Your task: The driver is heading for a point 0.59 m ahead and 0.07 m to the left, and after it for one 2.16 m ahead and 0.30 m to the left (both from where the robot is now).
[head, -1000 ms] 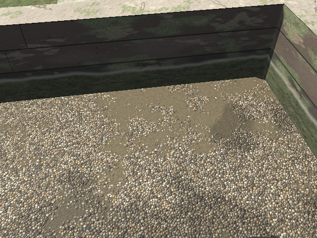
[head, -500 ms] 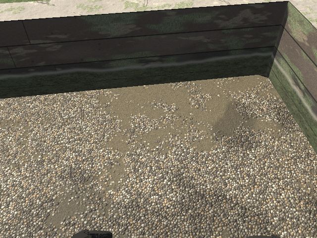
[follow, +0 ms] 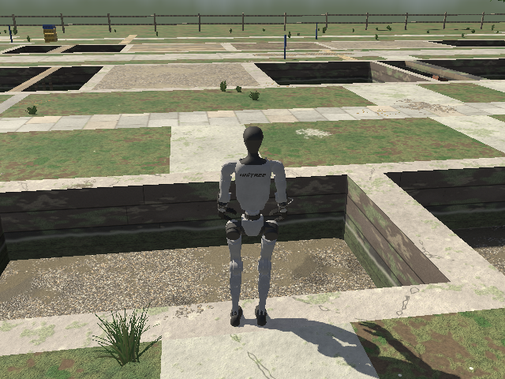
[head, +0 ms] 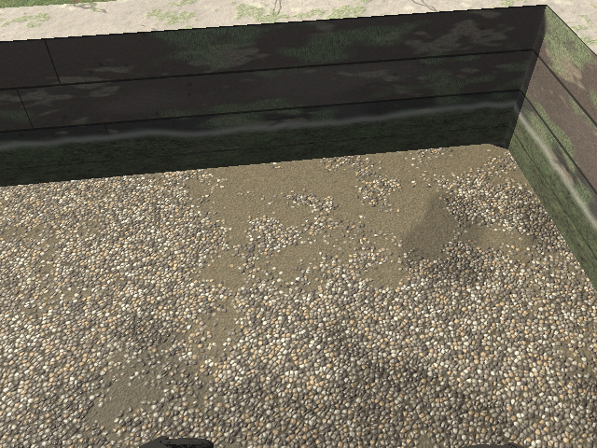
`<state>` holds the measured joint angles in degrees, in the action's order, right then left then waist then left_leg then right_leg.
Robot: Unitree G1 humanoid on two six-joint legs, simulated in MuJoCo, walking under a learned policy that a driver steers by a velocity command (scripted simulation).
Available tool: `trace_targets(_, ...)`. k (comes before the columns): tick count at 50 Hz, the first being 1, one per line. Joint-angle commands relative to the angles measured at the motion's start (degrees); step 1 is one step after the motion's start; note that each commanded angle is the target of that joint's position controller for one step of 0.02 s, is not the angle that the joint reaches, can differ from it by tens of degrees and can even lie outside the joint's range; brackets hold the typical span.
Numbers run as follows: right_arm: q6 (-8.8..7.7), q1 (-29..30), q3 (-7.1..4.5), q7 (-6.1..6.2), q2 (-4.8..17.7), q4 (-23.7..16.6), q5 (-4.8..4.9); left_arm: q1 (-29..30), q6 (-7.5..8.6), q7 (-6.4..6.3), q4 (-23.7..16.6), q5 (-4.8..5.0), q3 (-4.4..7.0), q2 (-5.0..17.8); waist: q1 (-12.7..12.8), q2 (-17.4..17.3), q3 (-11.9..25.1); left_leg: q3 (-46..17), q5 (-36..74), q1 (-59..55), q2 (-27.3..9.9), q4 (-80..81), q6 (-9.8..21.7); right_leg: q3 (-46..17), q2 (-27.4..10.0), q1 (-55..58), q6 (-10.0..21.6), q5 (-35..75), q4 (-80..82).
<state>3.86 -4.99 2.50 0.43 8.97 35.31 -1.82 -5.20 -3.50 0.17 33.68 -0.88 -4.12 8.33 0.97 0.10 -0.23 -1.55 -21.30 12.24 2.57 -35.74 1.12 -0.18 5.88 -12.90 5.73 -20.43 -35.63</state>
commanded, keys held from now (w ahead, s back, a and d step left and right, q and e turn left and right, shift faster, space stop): w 1.00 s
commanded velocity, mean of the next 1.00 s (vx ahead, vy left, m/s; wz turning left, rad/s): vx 0.50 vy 0.00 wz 0.00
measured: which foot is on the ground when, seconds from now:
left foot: down 0.00-1.00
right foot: down 0.00-1.00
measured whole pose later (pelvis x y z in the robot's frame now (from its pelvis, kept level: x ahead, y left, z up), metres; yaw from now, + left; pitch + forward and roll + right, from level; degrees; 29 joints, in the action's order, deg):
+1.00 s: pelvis +0.00 -0.01 +0.00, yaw +1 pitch -2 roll +1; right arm 3.9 -5.3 2.6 0.7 8.7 36.0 -1.9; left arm -6.4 -3.2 0.0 33.4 -0.8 -4.2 8.1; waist 1.1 0.2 0.1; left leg -2.3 -21.5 12.3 2.4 -35.9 0.6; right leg 0.8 5.8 -12.9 6.2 -20.7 -35.7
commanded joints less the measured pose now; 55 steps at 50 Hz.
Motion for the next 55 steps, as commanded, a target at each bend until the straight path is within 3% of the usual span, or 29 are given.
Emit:
trace_targets(1, -0.69, 7.6, -0.99, 0.07, 4.1, -6.4, 0.38, 8.1, 1.01, 0.43, -6.9, -0.26, 0.92, 3.6, 0.4, 0.3, 1.3, -3.9, 17.4, -1.5, -3.4, 2.4, 0.5, -6.9, -7.9, -3.5, -0.7, 22.2, 5.9)
trace_targets(3, -0.94, 4.0, -1.14, 0.22, 3.6, -4.9, -0.11, 3.2, 1.16, -0.12, -4.8, -0.04, 1.07, 3.5, 0.0, 0.5, 7.9, -3.3, 9.2, -5.4, -2.6, 2.2, 0.7, -8.7, -7.8, -1.2, -0.8, 15.4, 7.5)
trace_targets(5, -1.13, 4.6, -0.9, 0.2, 3.3, -4.9, -0.1, 5.2, 0.91, -0.41, -5.4, 0.25, 1.1, 3.7, -0.4, 1.2, 4.3, -3.0, 7.1, -3.5, -2.3, 2.9, 0.6, -9.6, -8.1, -2.3, -0.5, 13.6, 8.5)
trace_targets(6, -0.65, 7.6, -0.98, 0.09, 4.1, -6.3, 0.35, 8.0, 1.04, 0.42, -6.9, -0.26, 0.88, 3.5, 0.5, 0.4, 1.4, -3.8, 17.3, -1.4, -3.4, 2.3, 0.4, -6.9, -7.9, -3.4, -0.7, 22.4, 5.9)
trace_targets(8, -0.91, 4.0, -1.14, 0.25, 3.5, -4.8, -0.13, 3.1, 1.2, -0.13, -4.8, -0.02, 1.04, 3.5, 0.0, 0.5, 8.0, -3.3, 9.1, -5.3, -2.6, 2.1, 0.7, -8.7, -7.8, -1.2, -0.7, 15.7, 7.5)
trace_targets(10, -1.11, 4.6, -0.9, 0.24, 3.2, -4.8, -0.11, 5.0, 0.95, -0.42, -5.4, 0.26, 1.07, 3.7, -0.4, 1.2, 4.3, -3.1, 7.1, -3.4, -2.3, 2.9, 0.5, -9.6, -8.2, -2.3, -0.4, 13.8, 8.6)
trace_targets(11, -0.63, 7.6, -0.98, 0.13, 4.0, -6.2, 0.33, 7.8, 1.08, 0.41, -7.0, -0.25, 0.85, 3.4, 0.5, 0.4, 1.4, -3.8, 17.2, -1.4, -3.3, 2.2, 0.3, -6.9, -8.0, -3.4, -0.6, 22.6, 6.0)
trace_targets(13, -0.89, 4.0, -1.14, 0.28, 3.5, -4.7, -0.13, 2.9, 1.24, -0.14, -4.9, -0.01, 1.01, 3.4, 0.0, 0.6, 8.0, -3.3, 9.0, -5.3, -2.5, 2.1, 0.6, -8.7, -7.9, -1.2, -0.7, 15.9, 7.6)
trace_targets(16, -0.61, 7.6, -0.98, 0.16, 4.0, -6.2, 0.31, 7.7, 1.12, 0.41, -7.0, -0.24, 0.82, 3.3, 0.5, 0.4, 1.4, -3.8, 17.1, -1.3, -3.3, 2.1, 0.3, -6.9, -8.1, -3.4, -0.6, 22.7, 6.0)
trace_targets(18, -0.86, 4.0, -1.12, 0.31, 3.4, -4.7, -0.14, 2.8, 1.28, -0.14, -4.9, 0.0, 0.99, 3.3, 0.0, 0.6, 7.9, -3.3, 8.8, -5.2, -2.5, 2.0, 0.5, -8.7, -8.0, -1.2, -0.7, 16.0, 7.6)
trace_targets(21, -1.1, 4.9, -0.93, 0.27, 3.3, -4.7, -0.07, 5.0, 0.9, -0.43, -5.6, 0.32, 1.03, 3.6, -0.3, 1.1, 3.5, -3.1, 6.9, -3.0, -2.2, 2.7, 0.5, -9.8, -8.5, -2.6, -0.3, 13.7, 8.9)
trace_targets(22, -0.58, 7.7, -0.96, 0.17, 4.0, -6.1, 0.34, 7.5, 1.04, 0.41, -7.1, -0.19, 0.8, 3.4, 0.5, 0.4, 0.9, -3.9, 17.0, -1.1, -3.2, 2.1, 0.2, -6.9, -8.1, -3.8, -0.6, 22.4, 6.2)
trace_targets(24, -0.92, 3.8, -1.1, 0.35, 3.4, -4.5, -0.15, 2.5, 1.37, -0.14, -4.9, -0.05, 0.98, 3.3, 0.1, 0.5, 8.1, -3.5, 9.2, -5.3, -2.5, 2.0, 0.6, -8.6, -7.9, -1.0, -0.7, 16.0, 7.6)
trace_targets(26, -1.1, 4.6, -0.87, 0.35, 3.2, -4.6, -0.11, 4.5, 1.1, -0.44, -5.5, 0.25, 1.01, 3.5, -0.3, 1.1, 4.3, -3.2, 7.1, -3.2, -2.2, 2.7, 0.5, -9.5, -8.4, -2.2, -0.4, 14.1, 8.7)
trace_targets(27, -0.61, 7.6, -0.94, 0.24, 3.9, -6.1, 0.28, 7.4, 1.21, 0.39, -7.1, -0.26, 0.78, 3.2, 0.5, 0.2, 1.4, -3.9, 17.3, -1.2, -3.3, 2.0, 0.3, -6.8, -8.1, -3.4, -0.6, 22.8, 6.0)
trace_targets(29, -0.84, 3.9, -1.08, 0.39, 3.3, -4.5, -0.14, 2.4, 1.35, -0.16, -5.0, 0.0, 0.95, 3.2, 0.1, 0.6, 8.0, -3.4, 9.0, -5.1, -2.4, 1.9, 0.5, -8.5, -8.1, -1.2, -0.7, 16.2, 7.6)
trace_targets(32, -1.06, 4.8, -0.89, 0.33, 3.3, -4.6, -0.09, 4.6, 0.97, -0.45, -5.7, 0.31, 1.0, 3.5, -0.3, 1.1, 3.5, -3.2, 7.0, -2.8, -2.1, 2.6, 0.4, -9.6, -8.6, -2.6, -0.3, 14.0, 8.9)
trace_targets(33, -0.55, 7.6, -0.93, 0.24, 3.9, -6.0, 0.3, 7.2, 1.1, 0.38, -7.2, -0.2, 0.77, 3.3, 0.6, 0.4, 0.9, -3.9, 17.1, -0.9, -3.2, 1.9, 0.2, -6.8, -8.2, -3.8, -0.6, 22.6, 6.2)
trace_targets(35, -0.89, 3.7, -1.06, 0.41, 3.3, -4.4, -0.16, 2.2, 1.43, -0.16, -5.0, -0.05, 0.95, 3.2, 0.1, 0.5, 8.2, -3.5, 9.2, -5.1, -2.4, 1.9, 0.5, -8.4, -8.0, -1.0, -0.7, 16.2, 7.6)
trace_targets(38, -1.07, 4.8, -0.87, 0.38, 3.3, -4.5, -0.09, 4.4, 1.02, -0.47, -5.7, 0.3, 0.99, 3.5, -0.3, 1.0, 3.5, -3.3, 7.1, -2.8, -2.1, 2.6, 0.5, -9.5, -8.6, -2.6, -0.3, 14.1, 8.8)
trace_targets(39, -0.54, 7.6, -0.9, 0.28, 3.9, -6.0, 0.3, 7.0, 1.14, 0.36, -7.2, -0.21, 0.76, 3.2, 0.6, 0.3, 0.9, -4.0, 17.3, -0.9, -3.2, 1.9, 0.2, -6.7, -8.2, -3.8, -0.6, 22.6, 6.1)
trace_targets(41, -0.87, 3.7, -1.04, 0.45, 3.3, -4.4, -0.16, 2.0, 1.46, -0.18, -5.0, -0.06, 0.94, 3.2, 0.1, 0.5, 8.2, -3.6, 9.4, -5.1, -2.4, 1.9, 0.5, -8.3, -8.1, -1.0, -0.7, 16.3, 7.5)
trace_targets(44, -1.05, 4.7, -0.85, 0.41, 3.3, -4.4, -0.09, 4.2, 1.05, -0.49, -5.7, 0.29, 0.98, 3.5, -0.2, 1.0, 3.5, -3.4, 7.2, -2.7, -2.1, 2.5, 0.5, -9.4, -8.6, -2.5, -0.3, 14.2, 8.8)
trace_targets(45, -0.52, 7.5, -0.88, 0.31, 3.9, -5.9, 0.28, 6.8, 1.17, 0.34, -7.2, -0.22, 0.75, 3.2, 0.6, 0.3, 0.9, -4.0, 17.4, -0.8, -3.1, 1.8, 0.2, -6.6, -8.3, -3.7, -0.6, 22.8, 6.1)
trace_targets(47, -0.85, 3.6, -1.02, 0.48, 3.3, -4.3, -0.16, 1.8, 1.49, -0.2, -5.0, -0.07, 0.93, 3.1, 0.1, 0.5, 8.2, -3.7, 9.5, -5.1, -2.4, 1.8, 0.5, -8.2, -8.1, -1.0, -0.7, 16.4, 7.5)
trace_targets(50, -1.03, 4.6, -0.84, 0.44, 3.3, -4.4, -0.1, 4.1, 1.08, -0.51, -5.7, 0.28, 0.97, 3.4, -0.2, 1.0, 3.5, -3.4, 7.3, -2.7, -2.0, 2.5, 0.5, -9.3, -8.6, -2.5, -0.3, 14.3, 8.7)
trace_targets(51, -0.5, 7.5, -0.87, 0.34, 3.9, -5.9, 0.27, 6.7, 1.19, 0.32, -7.2, -0.23, 0.74, 3.2, 0.6, 0.3, 0.9, -4.1, 17.5, -0.8, -3.1, 1.8, 0.2, -6.5, -8.3, -3.7, -0.6, 22.8, 6.0)
trace_targets(53, -0.83, 3.6, -1.01, 0.5, 3.3, -4.3, -0.17, 1.7, 1.51, -0.21, -5.0, -0.07, 0.92, 3.1, 0.1, 0.5, 8.2, -3.7, 9.6, -5.0, -2.4, 1.8, 0.5, -8.1, -8.1, -1.0, -0.7, 16.4, 7.4)
trace_targets(55, -1.0, 4.4, -0.78, 0.48, 3.1, -4.4, -0.13, 3.7, 1.25, -0.52, -5.6, 0.22, 0.95, 3.3, -0.2, 1.2, 4.3, -3.5, 7.4, -3.0, -2.1, 2.5, 0.4, -9.0, -8.6, -2.2, -0.4, 14.4, 8.5)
